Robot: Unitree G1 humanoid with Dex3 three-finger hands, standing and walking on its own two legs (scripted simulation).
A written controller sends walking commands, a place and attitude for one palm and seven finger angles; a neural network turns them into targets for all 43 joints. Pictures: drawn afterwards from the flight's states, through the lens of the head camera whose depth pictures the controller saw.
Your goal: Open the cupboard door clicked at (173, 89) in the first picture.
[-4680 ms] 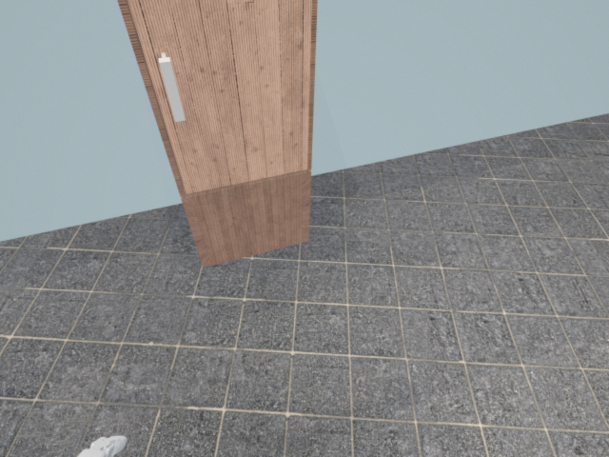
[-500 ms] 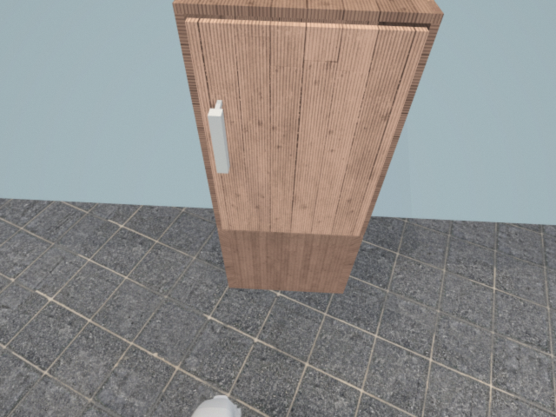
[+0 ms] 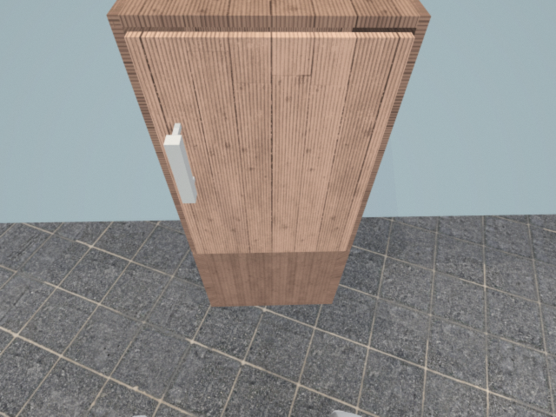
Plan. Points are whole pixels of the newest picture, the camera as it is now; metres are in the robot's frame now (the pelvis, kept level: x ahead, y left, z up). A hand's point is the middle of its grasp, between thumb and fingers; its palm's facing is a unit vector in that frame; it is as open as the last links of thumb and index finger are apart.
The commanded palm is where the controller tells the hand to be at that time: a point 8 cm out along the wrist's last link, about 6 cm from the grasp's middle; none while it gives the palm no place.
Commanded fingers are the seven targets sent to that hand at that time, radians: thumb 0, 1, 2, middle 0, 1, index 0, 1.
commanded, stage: come to a stop and stand still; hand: left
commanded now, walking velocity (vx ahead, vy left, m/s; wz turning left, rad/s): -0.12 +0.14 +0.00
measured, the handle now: (183, 164) +0.53 +0.20 +0.03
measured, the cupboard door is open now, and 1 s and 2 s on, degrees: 0 0 0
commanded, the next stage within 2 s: none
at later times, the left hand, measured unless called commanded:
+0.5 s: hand out of the picture -0.03 +0.19 -0.18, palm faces +0.11 -0.97 -0.21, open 7.4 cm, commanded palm none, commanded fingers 0.00 0.90 0.90 -0.20 -0.30 -0.20 -0.30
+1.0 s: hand out of the picture +0.00 +0.18 -0.17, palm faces -0.01 -0.99 -0.16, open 7.3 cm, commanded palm none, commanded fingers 0.00 0.90 0.90 -0.20 -0.30 -0.20 -0.30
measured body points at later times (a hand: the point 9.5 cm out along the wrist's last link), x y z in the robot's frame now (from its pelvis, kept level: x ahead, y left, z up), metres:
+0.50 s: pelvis -0.06 +0.00 +0.00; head -0.05 +0.01 +0.45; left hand -0.04 +0.24 -0.16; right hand +0.01 -0.25 -0.14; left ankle -0.11 +0.11 -0.73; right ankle +0.05 -0.12 -0.73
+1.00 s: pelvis -0.05 +0.00 +0.01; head -0.02 +0.02 +0.46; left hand +0.00 +0.23 -0.16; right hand -0.15 -0.19 -0.14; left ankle -0.10 +0.11 -0.73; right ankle -0.04 -0.13 -0.71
